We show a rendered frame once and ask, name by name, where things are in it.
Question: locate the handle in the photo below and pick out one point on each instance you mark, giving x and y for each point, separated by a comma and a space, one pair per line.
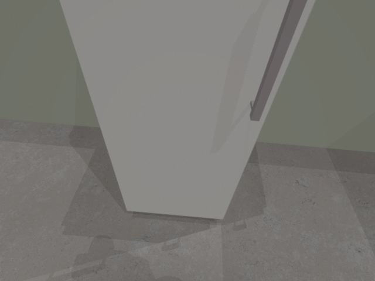
287, 29

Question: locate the fridge door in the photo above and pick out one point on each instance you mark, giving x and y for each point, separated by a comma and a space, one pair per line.
171, 83

